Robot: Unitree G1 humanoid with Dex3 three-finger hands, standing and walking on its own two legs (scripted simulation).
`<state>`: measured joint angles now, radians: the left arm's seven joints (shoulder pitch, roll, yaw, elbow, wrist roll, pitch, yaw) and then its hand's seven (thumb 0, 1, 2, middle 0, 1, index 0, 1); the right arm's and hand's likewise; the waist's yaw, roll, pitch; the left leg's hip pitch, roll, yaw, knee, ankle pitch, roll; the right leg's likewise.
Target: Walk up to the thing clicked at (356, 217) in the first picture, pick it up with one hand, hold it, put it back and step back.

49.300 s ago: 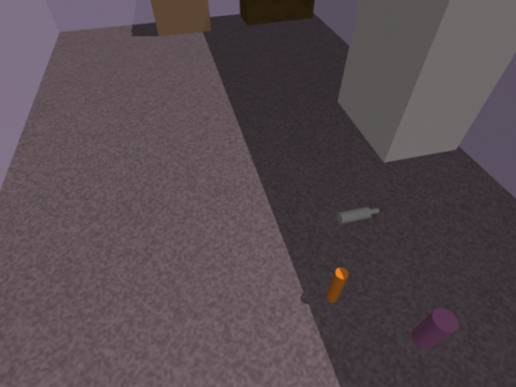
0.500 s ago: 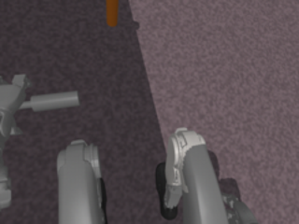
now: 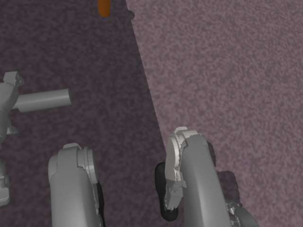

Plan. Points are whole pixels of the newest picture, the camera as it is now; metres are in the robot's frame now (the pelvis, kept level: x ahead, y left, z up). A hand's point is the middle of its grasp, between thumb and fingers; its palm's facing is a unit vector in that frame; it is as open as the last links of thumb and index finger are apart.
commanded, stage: rise first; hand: left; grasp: from above
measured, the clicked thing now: (37, 101) +0.48 +0.30 -0.31
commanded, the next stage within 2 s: approach in 1.82 s
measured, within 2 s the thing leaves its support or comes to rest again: neither
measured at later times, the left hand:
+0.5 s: hand (12, 107) +0.43 +0.32 -0.19, palm faces -0.45 -0.07 -0.89, open 14.1 cm
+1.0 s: hand (17, 102) +0.45 +0.31 -0.19, palm faces -0.46 -0.06 -0.89, open 14.2 cm
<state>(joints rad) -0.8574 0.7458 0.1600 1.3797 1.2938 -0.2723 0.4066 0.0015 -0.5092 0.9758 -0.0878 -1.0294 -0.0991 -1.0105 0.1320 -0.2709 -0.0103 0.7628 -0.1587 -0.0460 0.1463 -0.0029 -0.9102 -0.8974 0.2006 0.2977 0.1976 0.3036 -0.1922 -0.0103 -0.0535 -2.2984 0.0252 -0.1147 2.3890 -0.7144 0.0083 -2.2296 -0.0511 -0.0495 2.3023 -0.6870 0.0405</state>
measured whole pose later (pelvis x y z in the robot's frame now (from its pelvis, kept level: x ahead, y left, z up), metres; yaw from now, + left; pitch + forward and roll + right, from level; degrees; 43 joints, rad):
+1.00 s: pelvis +0.00 +0.00 -0.02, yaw -1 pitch +34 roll -9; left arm -0.95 0.80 0.15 1.49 1.31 -0.26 0.42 0.00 -0.57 1.04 -0.09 -1.02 -0.08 -1.03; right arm 0.15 -0.28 0.05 0.76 -0.18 -0.07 0.17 0.00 -0.91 -0.90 0.20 0.30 0.20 0.30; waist -0.25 -0.01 -0.02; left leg -2.35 0.02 -0.14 2.45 -0.71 0.01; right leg -2.26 -0.04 -0.06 2.34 -0.67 0.04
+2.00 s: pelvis -0.01 +0.00 -0.02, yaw -1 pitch +34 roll -9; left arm -0.96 0.82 0.14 1.50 1.32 -0.26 0.41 0.00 -0.54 1.03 -0.11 -1.00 -0.09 -1.01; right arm 0.16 -0.29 0.06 0.75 -0.17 -0.08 0.18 0.00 -0.91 -0.89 0.20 0.30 0.20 0.30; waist -0.26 -0.01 -0.03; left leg -2.35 0.01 -0.14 2.44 -0.69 0.01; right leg -2.26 -0.05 -0.07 2.34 -0.66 0.04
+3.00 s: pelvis +0.00 +0.00 -0.02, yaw -3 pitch +33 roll -11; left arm -1.07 0.83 0.08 1.65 1.35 -0.25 0.47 0.00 -0.55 1.04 -0.09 -1.01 -0.07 -1.02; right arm 0.13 -0.30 0.11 0.71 -0.20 -0.11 0.20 0.00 -0.90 -0.89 0.20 0.30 0.20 0.30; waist -0.32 -0.04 0.01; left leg -2.36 0.01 -0.17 2.48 -0.71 0.01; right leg -2.26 -0.03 -0.09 2.36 -0.67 0.05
